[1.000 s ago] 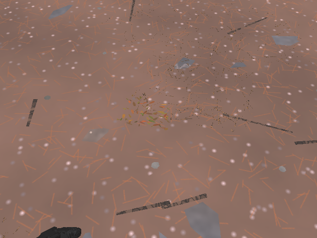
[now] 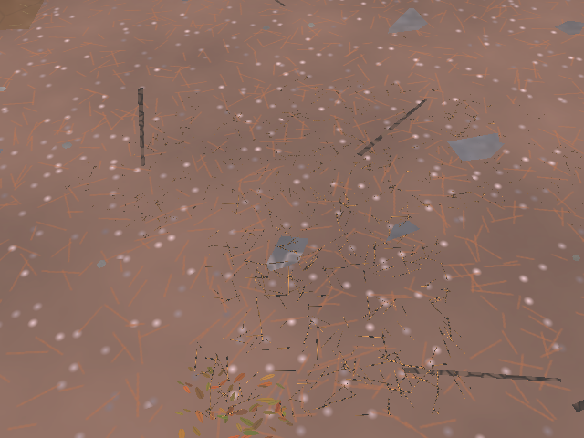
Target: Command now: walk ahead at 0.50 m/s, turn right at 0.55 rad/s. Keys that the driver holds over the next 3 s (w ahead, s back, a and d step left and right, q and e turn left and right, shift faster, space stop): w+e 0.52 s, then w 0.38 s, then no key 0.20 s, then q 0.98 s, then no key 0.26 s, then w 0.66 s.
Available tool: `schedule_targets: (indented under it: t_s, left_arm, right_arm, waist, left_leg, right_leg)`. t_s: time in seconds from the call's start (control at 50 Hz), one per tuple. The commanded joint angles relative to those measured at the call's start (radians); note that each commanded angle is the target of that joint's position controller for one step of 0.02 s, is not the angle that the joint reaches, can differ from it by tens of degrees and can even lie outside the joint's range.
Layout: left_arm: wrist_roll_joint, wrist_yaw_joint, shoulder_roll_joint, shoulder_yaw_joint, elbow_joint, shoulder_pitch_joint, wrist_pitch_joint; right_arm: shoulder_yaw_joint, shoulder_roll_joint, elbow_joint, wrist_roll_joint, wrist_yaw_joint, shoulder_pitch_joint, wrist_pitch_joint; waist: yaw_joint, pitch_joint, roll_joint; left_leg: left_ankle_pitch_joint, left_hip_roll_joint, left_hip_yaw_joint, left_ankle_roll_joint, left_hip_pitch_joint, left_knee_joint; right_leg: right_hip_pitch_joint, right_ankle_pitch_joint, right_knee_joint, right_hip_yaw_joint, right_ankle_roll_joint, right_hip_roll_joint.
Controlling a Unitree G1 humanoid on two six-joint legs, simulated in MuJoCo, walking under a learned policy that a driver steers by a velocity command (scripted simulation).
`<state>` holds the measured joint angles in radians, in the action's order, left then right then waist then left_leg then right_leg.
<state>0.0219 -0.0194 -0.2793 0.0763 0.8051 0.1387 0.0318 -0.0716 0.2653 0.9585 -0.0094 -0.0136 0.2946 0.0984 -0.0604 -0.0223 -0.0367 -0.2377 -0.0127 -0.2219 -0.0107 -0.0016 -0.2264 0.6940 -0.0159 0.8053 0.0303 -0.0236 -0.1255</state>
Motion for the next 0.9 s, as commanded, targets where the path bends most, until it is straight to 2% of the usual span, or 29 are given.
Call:
schedule_targets:
  t_s: [0.02,0.06,0.1,0.12,0.14,0.16,0.18,0.2,0.22,0.24,0.26,0.28,0.3,0.38,0.46,0.52,0.58,0.62,0.64,0.66,0.68,0.7,0.72,0.74,0.76,0.78,0.8,0.82,0.9]
  left_arm:
    - [-0.002,-0.023,-0.017,-0.008,-0.097,-0.101,0.009]
    - [-0.001,-0.034,-0.029,-0.006,-0.126,-0.135,0.007]
    - [0.000,-0.041,-0.057,0.007,-0.143,-0.115,0.003]
    - [0.001,-0.040,-0.081,0.021,-0.137,-0.057,0.000]
    - [0.006,-0.037,-0.119,0.045,-0.107,0.073,-0.001]
    - [0.008,-0.021,-0.190,0.084,-0.058,0.248,-0.006]
    - [0.015,-0.002,-0.316,0.111,-0.045,0.291,-0.010]
    - [0.002,-0.009,-0.303,0.093,-0.089,0.297,0.008]
    - [-0.008,-0.017,-0.223,0.069,-0.081,0.283,0.024]
    - [-0.006,-0.016,-0.191,0.060,-0.082,0.234,0.035]
    - [-0.003,-0.014,-0.152,0.048,-0.098,0.152,0.038]
    - [-0.010,-0.011,-0.123,0.037,-0.116,0.096,0.039]
    - [-0.017,-0.007,-0.112,0.033,-0.128,0.074,0.039]
    - [-0.007,0.020,-0.156,0.044,-0.118,0.124,0.045]
    - [-0.001,0.035,-0.158,0.045,-0.105,0.177,0.035]
    - [0.003,0.037,-0.161,0.046,-0.087,0.220,0.030]
    - [0.000,0.043,-0.140,0.040,-0.069,0.246,0.024]
    - [-0.006,0.045,-0.141,0.040,-0.063,0.243,0.017]
    - [-0.007,0.043,-0.131,0.035,-0.066,0.231,0.015]
    - [-0.013,0.038,-0.097,0.021,-0.077,0.222,0.016]
    - [-0.031,0.039,-0.053,0.002,-0.093,0.281,0.020]
    - [0.008,0.036,-0.018,-0.009,-0.087,0.411,0.033]
    - [0.022,0.037,-0.120,0.006,-0.074,0.339,0.037]
    - [0.017,0.036,-0.153,0.015,-0.098,0.212,0.038]
    - [0.002,0.036,-0.139,0.011,-0.115,0.146,0.039]
    - [-0.012,0.033,-0.125,0.013,-0.125,0.121,0.043]
    - [-0.013,0.028,-0.109,0.012,-0.125,0.132,0.043]
    - [-0.010,0.026,-0.090,0.009,-0.120,0.146,0.042]
    - [-0.019,0.025,-0.045,-0.010,-0.154,0.062,0.040]
  right_arm:
    - [-0.037,0.173,-0.063,0.014,-0.009,-0.035,0.002]
    - [-0.044,0.187,-0.057,0.025,-0.009,-0.013,-0.014]
    - [-0.053,0.212,-0.064,0.032,-0.010,-0.025,-0.029]
    - [-0.057,0.226,-0.070,0.035,-0.012,-0.034,-0.037]
    - [-0.057,0.230,-0.076,0.039,-0.013,-0.051,-0.047]
    - [-0.047,0.209,-0.085,0.030,-0.015,-0.041,-0.047]
    - [-0.007,0.076,-0.134,-0.017,-0.006,0.033,-0.031]
    - [0.009,0.073,-0.166,0.009,0.008,0.007,0.017]
    - [-0.011,0.149,-0.196,0.054,0.018,-0.134,0.045]
    - [-0.008,0.143,-0.205,0.057,0.017,-0.160,0.058]
    - [-0.011,0.142,-0.185,0.031,0.008,-0.147,0.059]
    - [-0.021,0.155,-0.177,0.015,0.003,-0.126,0.049]
    - [-0.025,0.156,-0.176,0.011,0.005,-0.112,0.034]
    - [-0.016,0.106,-0.212,-0.007,0.002,-0.178,0.004]
    - [0.000,0.075,-0.257,0.003,0.014,-0.319,0.010]
    - [0.001,0.086,-0.289,0.016,0.027,-0.386,0.020]
    - [-0.004,0.114,-0.293,0.015,0.044,-0.376,0.035]
    - [-0.011,0.129,-0.283,0.013,0.047,-0.324,0.044]
    - [-0.022,0.146,-0.261,0.008,0.044,-0.246,0.048]
    - [-0.036,0.181,-0.240,-0.005,0.039,-0.127,0.053]
    - [-0.052,0.250,-0.225,-0.015,0.036,0.026,0.051]
    - [-0.066,0.280,-0.168,-0.004,0.049,0.106,0.037]
    - [-0.041,0.181,-0.182,0.026,0.052,0.082,0.035]
    - [-0.026,0.134,-0.194,0.025,0.048,0.018,0.027]
    - [-0.017,0.122,-0.204,0.012,0.047,-0.034,0.020]
    - [-0.010,0.106,-0.203,0.004,0.045,-0.063,0.017]
    - [-0.004,0.095,-0.202,-0.004,0.042,-0.072,0.018]
    - [-0.002,0.091,-0.196,-0.001,0.041,-0.068,0.020]
    - [-0.015,0.148,-0.168,0.015,0.029,-0.024,0.021]
  waist:
    - [0.001,-0.069,0.068]
    - [0.000,-0.076,0.075]
    - [0.033,-0.040,0.102]
    - [0.072,0.005,0.120]
    - [0.149,0.073,0.112]
    - [0.226,0.165,0.067]
    - [0.152,0.233,-0.202]
    - [0.148,0.404,-0.180]
    - [0.193,0.297,-0.066]
    - [0.161,0.192,-0.037]
    - [0.111,0.130,0.029]
    - [0.071,0.100,0.015]
    - [0.049,0.090,0.002]
    - [0.053,0.050,0.009]
    - [0.108,0.016,-0.038]
    - [0.135,0.003,-0.053]
    - [0.132,0.009,-0.066]
    - [0.104,0.014,-0.096]
    - [0.061,0.046,-0.097]
    - [0.006,0.149,-0.070]
    - [-0.021,0.307,0.089]
    - [0.026,0.366,0.405]
    - [-0.008,0.251,0.248]
    - [-0.022,0.125,0.147]
    - [-0.001,0.057,0.081]
    - [0.023,0.021,0.079]
    - [0.046,0.025,0.107]
    - [0.054,0.033,0.129]
    - [0.041,0.019,0.110]
  left_leg:
    - [0.291,0.298,0.064,-0.145,0.021,0.096]
    - [0.357,0.319,0.045,-0.129,-0.054,0.050]
    - [0.621,0.324,0.014,-0.108,-0.094,-0.056]
    - [0.787,0.318,-0.001,-0.096,-0.098,-0.162]
    - [0.878,0.290,-0.027,-0.074,-0.062,-0.345]
    - [0.751,0.248,-0.040,-0.031,0.104,-0.604]
    - [-0.048,0.109,-0.021,0.034,0.530,-0.979]
    - [-0.392,-0.022,0.238,0.040,0.734,-1.169]
    - [-0.305,0.029,0.303,0.013,0.845,-1.192]
    - [-0.209,0.073,0.296,-0.010,0.854,-1.122]
    - [-0.139,0.116,0.299,-0.008,0.781,-1.036]
    - [-0.096,0.142,0.304,-0.001,0.695,-0.964]
    - [-0.072,0.150,0.306,0.007,0.638,-0.929]
    - [0.063,0.122,0.276,0.065,0.634,-0.722]
    - [0.299,0.062,0.272,0.074,0.582,-0.420]
    - [0.345,0.034,0.278,0.063,0.536,-0.319]
    - [0.298,0.038,0.289,0.032,0.525,-0.263]
    - [0.211,0.030,0.267,-0.002,0.468,-0.246]
    - [0.201,0.010,0.239,-0.029,0.362,-0.208]
    - [0.220,0.069,0.286,-0.078,0.161,-0.233]
    - [0.225,0.249,0.521,-0.169,-0.145,-0.271]
    - [-0.051,0.410,0.974,-0.307,-0.359,-0.110]
    - [-0.272,0.392,0.991,-0.271,-0.300,-0.059]
    - [-0.247,0.354,0.832,-0.229,-0.170,-0.048]
    - [-0.129,0.312,0.720,-0.214,-0.040,-0.028]
    - [-0.034,0.279,0.649,-0.212,0.043,-0.006]
    - [0.038,0.250,0.593,-0.203,0.091,0.013]
    - [0.089,0.232,0.552,-0.205,0.110,0.031]
    - [0.249,0.233,0.444,-0.230,0.125,0.082]
  right_leg:
    - [-0.006,0.032,-0.101,-0.037,-0.015,0.001]
    - [0.002,-0.035,-0.138,-0.060,-0.038,0.016]
    - [-0.081,-0.134,-0.155,-0.111,-0.073,0.066]
    - [-0.174,-0.183,-0.154,-0.143,-0.095,0.108]
    - [-0.348,-0.165,-0.202,-0.169,-0.126,0.160]
    - [-0.639,-0.126,-0.240,-0.116,-0.167,0.177]
    - [-0.974,-0.163,-0.279,0.350,-0.304,-0.083]
    - [-1.118,-0.356,-0.481,0.819,-0.435,-0.223]
    - [-1.069,-0.308,-0.537,0.718,-0.364,-0.204]
    - [-0.939,-0.227,-0.526,0.575,-0.326,-0.167]
    - [-0.786,-0.130,-0.522,0.456,-0.290,-0.119]
    - [-0.665,-0.038,-0.537,0.378,-0.273,-0.087]
    - [-0.597,-0.001,-0.561,0.347,-0.268,-0.065]
    - [-0.500,0.113,-0.595,0.252,-0.267,-0.023]
    - [-0.464,-0.012,-0.584,0.210,-0.209,0.030]
    - [-0.481,-0.066,-0.555,0.256,-0.193,0.011]
    - [-0.585,-0.059,-0.479,0.309,-0.182,-0.036]
    - [-0.627,0.034,-0.424,0.333,-0.167,-0.054]
    - [-0.631,0.153,-0.348,0.317,-0.149,-0.022]
    - [-0.581,0.193,-0.175,0.273,-0.120,0.033]
    - [-0.384,-0.054,0.129,0.192,-0.072,0.128]
    - [-0.055,-0.566,0.408,0.134,-0.013,0.236]
    - [0.064,-0.541,0.504,0.189,-0.016,0.175]
    - [0.092,-0.447,0.504,0.160,-0.020,0.136]
    - [0.063,-0.380,0.466,0.121,-0.019,0.098]
    - [0.036,-0.330,0.399,0.106,-0.018,0.063]
    - [-0.017,-0.301,0.353,0.095,-0.017,0.037]
    - [-0.043,-0.291,0.317,0.079,-0.012,0.029]
    - [-0.010,-0.190,0.121,0.034,0.021,0.007]
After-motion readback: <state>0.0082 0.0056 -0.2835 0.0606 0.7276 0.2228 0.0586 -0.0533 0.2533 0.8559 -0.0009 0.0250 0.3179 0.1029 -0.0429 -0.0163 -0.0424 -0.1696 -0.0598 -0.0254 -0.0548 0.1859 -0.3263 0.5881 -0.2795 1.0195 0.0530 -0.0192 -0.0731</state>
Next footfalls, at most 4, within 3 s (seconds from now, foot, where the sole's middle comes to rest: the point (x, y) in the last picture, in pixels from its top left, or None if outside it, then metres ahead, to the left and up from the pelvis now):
0.16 right None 0.25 -0.14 -0.78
0.66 left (301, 397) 0.59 -0.02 -0.78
1.12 right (424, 337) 0.72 -0.34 -0.78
1.56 left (322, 339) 0.73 -0.08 -0.78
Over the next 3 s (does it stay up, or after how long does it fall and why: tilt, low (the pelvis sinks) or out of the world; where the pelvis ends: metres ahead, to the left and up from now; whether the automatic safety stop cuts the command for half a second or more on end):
stays up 0.87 -0.20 0.00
